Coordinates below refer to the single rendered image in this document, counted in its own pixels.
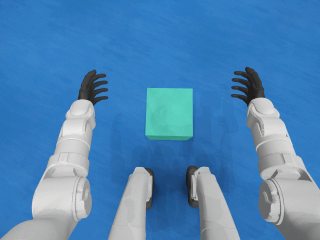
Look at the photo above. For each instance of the right robot upper arm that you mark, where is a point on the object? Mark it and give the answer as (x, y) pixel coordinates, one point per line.
(293, 206)

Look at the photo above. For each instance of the carton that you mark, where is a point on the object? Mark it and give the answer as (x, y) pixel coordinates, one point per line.
(169, 114)

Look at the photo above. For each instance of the robot left thigh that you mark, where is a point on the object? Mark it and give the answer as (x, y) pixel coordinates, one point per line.
(130, 219)

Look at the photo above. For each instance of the robot right thigh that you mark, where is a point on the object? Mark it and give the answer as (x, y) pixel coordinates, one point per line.
(216, 222)

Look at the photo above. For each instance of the right robot forearm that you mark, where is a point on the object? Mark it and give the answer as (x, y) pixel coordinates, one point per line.
(277, 157)

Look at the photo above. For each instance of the left robot hand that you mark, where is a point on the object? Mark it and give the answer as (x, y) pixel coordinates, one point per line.
(88, 85)

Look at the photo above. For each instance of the left robot forearm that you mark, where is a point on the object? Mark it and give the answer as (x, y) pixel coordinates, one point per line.
(73, 145)

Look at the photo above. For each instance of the robot thigh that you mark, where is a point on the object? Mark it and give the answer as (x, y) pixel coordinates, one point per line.
(130, 219)
(216, 222)

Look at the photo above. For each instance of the right robot hand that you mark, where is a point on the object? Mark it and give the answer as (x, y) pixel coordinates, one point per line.
(253, 83)

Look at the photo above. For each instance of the left robot upper arm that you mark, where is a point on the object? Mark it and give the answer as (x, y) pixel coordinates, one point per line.
(59, 204)

